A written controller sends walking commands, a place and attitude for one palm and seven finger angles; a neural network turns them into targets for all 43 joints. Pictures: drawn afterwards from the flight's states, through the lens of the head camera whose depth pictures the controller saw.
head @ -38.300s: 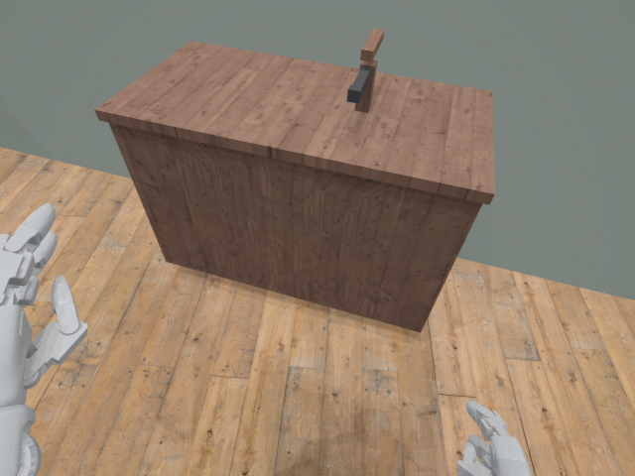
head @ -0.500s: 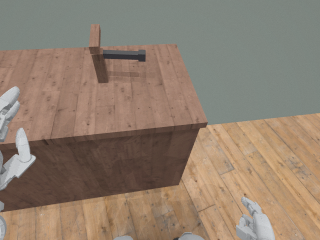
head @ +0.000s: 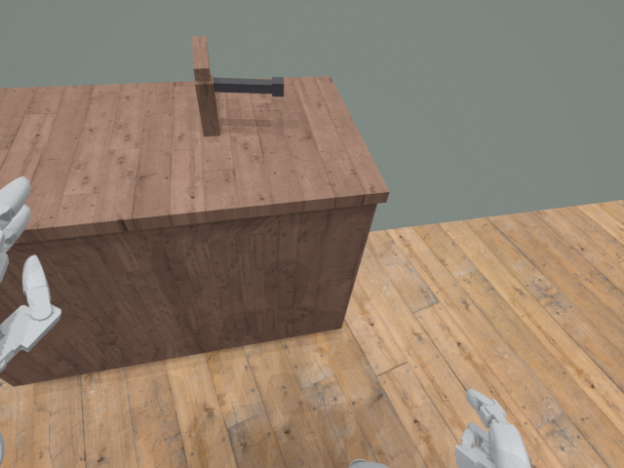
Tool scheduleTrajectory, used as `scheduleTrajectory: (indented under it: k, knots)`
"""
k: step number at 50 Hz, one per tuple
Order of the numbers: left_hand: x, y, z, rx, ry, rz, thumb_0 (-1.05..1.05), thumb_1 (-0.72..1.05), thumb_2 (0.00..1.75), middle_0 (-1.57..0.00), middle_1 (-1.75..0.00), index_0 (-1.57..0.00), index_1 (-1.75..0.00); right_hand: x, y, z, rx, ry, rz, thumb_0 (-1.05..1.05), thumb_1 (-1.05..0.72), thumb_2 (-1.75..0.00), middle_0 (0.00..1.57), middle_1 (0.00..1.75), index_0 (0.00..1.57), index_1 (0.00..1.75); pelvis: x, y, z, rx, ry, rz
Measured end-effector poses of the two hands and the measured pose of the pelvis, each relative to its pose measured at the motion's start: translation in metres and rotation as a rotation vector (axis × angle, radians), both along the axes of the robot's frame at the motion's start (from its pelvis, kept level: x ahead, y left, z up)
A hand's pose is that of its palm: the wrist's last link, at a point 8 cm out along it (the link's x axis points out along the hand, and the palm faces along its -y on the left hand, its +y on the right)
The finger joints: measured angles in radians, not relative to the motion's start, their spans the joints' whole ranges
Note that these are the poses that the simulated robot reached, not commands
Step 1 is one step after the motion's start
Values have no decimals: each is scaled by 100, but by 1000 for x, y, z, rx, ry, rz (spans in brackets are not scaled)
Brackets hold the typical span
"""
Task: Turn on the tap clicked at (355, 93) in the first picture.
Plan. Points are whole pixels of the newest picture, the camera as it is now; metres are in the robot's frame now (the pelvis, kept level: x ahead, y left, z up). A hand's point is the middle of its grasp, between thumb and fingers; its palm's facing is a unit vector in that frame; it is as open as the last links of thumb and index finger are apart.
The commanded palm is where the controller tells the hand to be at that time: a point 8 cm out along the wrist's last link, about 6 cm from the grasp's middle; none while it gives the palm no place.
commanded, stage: stop stepping back and stand still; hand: left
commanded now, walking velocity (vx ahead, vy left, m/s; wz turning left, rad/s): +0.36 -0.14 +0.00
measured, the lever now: (277, 86) +0.80 +0.12 +0.08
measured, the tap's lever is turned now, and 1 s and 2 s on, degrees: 82 82 82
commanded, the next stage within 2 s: stand and check the lever's angle in 0.82 s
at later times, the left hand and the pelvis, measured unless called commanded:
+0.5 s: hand out of the picture +0.13 +0.24 +0.18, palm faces +0.39 -0.85 -0.35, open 7.4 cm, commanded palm +0.06 +0.28 +0.18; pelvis -0.10 +0.00 +0.00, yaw -2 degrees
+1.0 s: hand (11, 432) +0.12 +0.23 +0.17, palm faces +0.44 -0.79 -0.42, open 7.4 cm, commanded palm +0.06 +0.26 +0.18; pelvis -0.09 -0.02 +0.00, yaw +1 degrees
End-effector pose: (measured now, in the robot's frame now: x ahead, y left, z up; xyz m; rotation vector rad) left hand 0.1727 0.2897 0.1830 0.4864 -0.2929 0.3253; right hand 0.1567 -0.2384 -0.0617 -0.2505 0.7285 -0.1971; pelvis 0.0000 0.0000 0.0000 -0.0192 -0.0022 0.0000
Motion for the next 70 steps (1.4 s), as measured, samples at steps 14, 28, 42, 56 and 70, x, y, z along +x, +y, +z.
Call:
scheduleTrajectory:
  k: [14, 28, 42, 56, 70]
  knots:
    - [-74, -23, -8, -119, 14, -4, 1, 89, 90, -20, -30, -21, -30, -104, 0, -12, 53, 46, -9, 1, -90, -90, 21, 30, 20, 30, -71, -5, 6, 21, -37, -11]
    - [-97, -16, 8, -35, 21, 11, 1, 89, 90, -20, -30, -21, -30, -155, 2, -16, 92, 32, -66, 1, -90, -90, 21, 30, 20, 30, -104, -3, 10, -4, -47, -21]
    - [-110, -30, 0, -53, -16, 29, 1, 89, 90, -21, -31, -22, -30, -127, -19, -24, 30, 18, -2, 1, -90, -90, 21, 30, 20, 30, -107, -14, -4, 20, -61, 2]
    - [-89, -31, -3, -42, 65, 86, 1, 89, 90, -21, -30, -21, -30, -79, -5, -26, 103, 25, 65, 1, -90, -90, 21, 30, 20, 30, -76, -20, 2, 20, -32, 23]
    - [-56, -20, 0, -39, 81, 41, 2, 89, 90, -21, -30, -21, -30, -39, 1, -2, 71, -34, 44, 1, -90, -90, 21, 30, 20, 30, -58, -10, 8, 12, -16, 6]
